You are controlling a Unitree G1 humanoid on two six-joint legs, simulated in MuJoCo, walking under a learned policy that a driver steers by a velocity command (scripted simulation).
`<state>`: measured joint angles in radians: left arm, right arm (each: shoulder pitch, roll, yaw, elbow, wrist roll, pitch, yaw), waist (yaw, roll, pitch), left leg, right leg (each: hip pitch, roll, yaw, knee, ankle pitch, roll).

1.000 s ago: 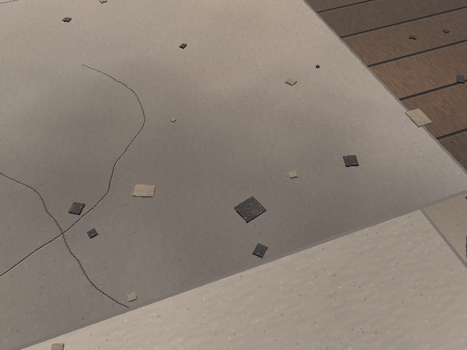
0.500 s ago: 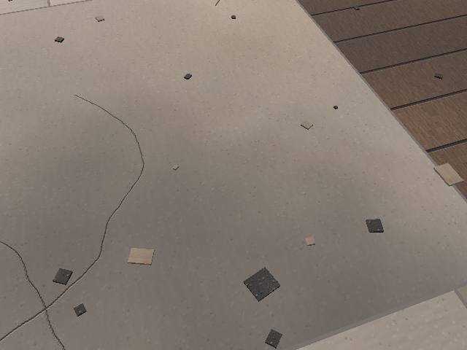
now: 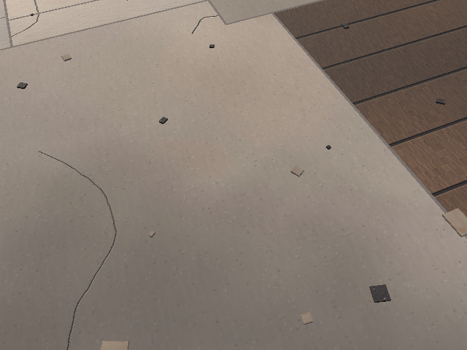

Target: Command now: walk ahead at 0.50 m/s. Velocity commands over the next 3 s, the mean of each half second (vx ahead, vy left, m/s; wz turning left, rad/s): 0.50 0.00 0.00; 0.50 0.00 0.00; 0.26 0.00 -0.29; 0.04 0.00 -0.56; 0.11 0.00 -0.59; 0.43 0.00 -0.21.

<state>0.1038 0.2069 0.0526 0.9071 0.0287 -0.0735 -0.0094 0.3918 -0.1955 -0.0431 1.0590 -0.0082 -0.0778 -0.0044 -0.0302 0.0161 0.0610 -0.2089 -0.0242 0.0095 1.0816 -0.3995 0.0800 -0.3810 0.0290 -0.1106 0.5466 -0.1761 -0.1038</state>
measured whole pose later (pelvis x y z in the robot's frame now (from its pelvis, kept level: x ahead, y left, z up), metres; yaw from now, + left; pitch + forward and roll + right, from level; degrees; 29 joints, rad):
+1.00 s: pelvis +0.53 +0.02 +0.00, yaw +0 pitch +1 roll +2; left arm 0.01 0.18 0.04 0.87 0.02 -0.05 -0.03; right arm 0.47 -0.18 -0.04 1.08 -0.03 -0.09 -0.01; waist -0.07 -0.02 0.05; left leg 0.13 -0.06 0.08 0.21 -0.36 0.05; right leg -0.51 -0.04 -0.08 0.56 -0.11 -0.08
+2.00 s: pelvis +0.71 +0.02 +0.01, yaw -29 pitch +0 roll +0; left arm 0.16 0.28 0.07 0.78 0.01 0.09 -0.05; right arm 0.20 -0.27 -0.05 0.79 -0.03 0.01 -0.02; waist -0.02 0.00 0.07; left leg -0.25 0.08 0.20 0.47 -0.21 0.02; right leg -0.33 -0.01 -0.03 0.77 -0.44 0.01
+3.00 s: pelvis +0.86 -0.15 +0.01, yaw -51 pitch +2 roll +1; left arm 0.05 0.26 0.01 0.73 0.04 -0.02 -0.06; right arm 0.48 -0.23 -0.03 0.92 -0.01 -0.08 0.01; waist -0.08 -0.04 0.04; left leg 0.11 -0.04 0.00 0.18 -0.32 0.03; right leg -0.58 -0.03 -0.05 0.63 -0.12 -0.04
